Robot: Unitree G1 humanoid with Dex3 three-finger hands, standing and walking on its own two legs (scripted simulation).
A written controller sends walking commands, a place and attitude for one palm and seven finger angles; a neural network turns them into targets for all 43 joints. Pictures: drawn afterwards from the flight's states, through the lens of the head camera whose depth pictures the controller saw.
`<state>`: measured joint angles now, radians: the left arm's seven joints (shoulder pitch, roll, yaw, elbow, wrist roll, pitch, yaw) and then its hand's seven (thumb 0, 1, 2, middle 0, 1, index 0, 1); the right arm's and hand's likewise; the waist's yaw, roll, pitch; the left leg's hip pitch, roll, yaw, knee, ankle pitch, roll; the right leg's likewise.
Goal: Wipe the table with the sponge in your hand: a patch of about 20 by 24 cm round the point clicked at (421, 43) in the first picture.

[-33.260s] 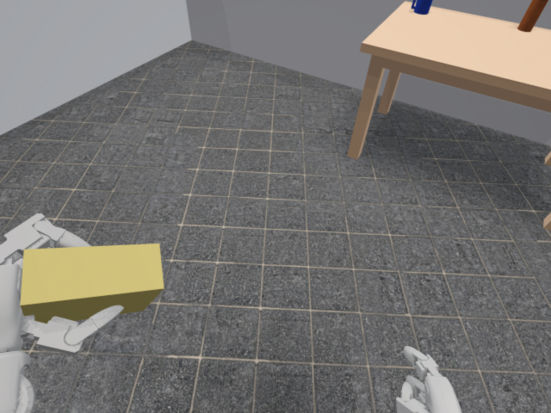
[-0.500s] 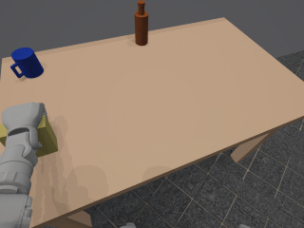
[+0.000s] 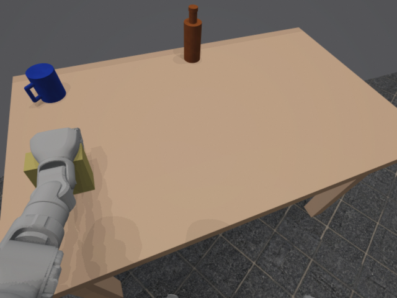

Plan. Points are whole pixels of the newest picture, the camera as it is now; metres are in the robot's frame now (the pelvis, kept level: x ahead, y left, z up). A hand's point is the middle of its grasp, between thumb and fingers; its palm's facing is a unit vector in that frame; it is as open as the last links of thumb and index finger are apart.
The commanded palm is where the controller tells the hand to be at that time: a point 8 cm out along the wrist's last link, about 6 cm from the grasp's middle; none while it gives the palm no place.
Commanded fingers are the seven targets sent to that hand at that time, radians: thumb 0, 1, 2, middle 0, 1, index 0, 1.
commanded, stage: slide across to the middle lane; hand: left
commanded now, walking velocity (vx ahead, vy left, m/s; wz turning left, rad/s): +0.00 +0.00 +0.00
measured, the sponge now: (65, 177) +0.37 +0.34 -0.04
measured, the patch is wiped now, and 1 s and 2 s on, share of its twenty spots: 0.45 0.50 0.65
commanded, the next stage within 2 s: wipe back along the middle lane in 0.28 s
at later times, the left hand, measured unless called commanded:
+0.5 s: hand (89, 155) +0.40 +0.28 +0.01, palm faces -0.11 +0.01 -0.99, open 9.5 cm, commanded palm +0.37 +0.25 +0.04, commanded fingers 0.00 0.10 1.30 -1.20 -1.60 -1.20 -1.60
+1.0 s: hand (96, 171) +0.37 +0.25 +0.00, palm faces -0.05 -0.01 -1.00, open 9.5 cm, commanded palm +0.32 +0.22 +0.03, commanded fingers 0.00 0.10 1.30 -1.20 -1.60 -1.20 -1.60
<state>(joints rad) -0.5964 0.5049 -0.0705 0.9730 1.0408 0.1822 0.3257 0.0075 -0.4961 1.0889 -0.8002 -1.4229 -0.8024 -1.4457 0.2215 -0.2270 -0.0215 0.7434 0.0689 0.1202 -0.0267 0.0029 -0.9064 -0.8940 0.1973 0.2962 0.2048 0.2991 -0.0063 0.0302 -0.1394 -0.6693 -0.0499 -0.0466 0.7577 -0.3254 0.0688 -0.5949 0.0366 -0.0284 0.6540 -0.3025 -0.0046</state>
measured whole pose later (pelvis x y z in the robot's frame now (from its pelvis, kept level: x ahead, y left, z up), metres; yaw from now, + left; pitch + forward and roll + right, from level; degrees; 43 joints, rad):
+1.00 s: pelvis +0.02 -0.02 +0.01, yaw -1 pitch +11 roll -2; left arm -0.38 0.32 -0.16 0.73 1.02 0.38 0.37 -0.01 -0.45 1.08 -0.75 -1.47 -0.75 -1.50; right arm 0.15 -0.24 -0.02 0.68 0.07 0.18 0.00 0.00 -0.91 -0.89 0.20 0.30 0.20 0.30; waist 0.03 0.04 -0.17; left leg -0.54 -0.04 -0.03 0.69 -0.33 0.05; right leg -0.49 0.05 -0.01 0.61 -0.31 -0.02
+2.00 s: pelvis +0.01 -0.03 +0.01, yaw -2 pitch +5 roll -1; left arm 0.05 0.28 -0.26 0.25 1.02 0.48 0.34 0.02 -0.44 1.07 -0.73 -1.48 -0.75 -1.49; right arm 0.07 -0.24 0.01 0.62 0.08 0.16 0.00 0.01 -0.91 -0.89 0.19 0.30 0.20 0.30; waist 0.08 0.05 -0.14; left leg -0.41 -0.03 -0.01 0.65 -0.33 0.04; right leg -0.38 0.05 0.01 0.62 -0.33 -0.03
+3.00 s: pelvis +0.00 -0.05 +0.01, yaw +0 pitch +4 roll +0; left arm -0.18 0.15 -0.43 0.46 1.01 0.55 0.33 0.00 -0.47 1.07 -0.77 -1.45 -0.79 -1.44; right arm 0.02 -0.23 0.00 0.67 0.08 0.18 0.02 0.01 -0.91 -0.89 0.19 0.30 0.20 0.30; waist 0.09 0.05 -0.13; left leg -0.41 -0.03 -0.04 0.64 -0.30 0.01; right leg -0.39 0.06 -0.01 0.64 -0.31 -0.06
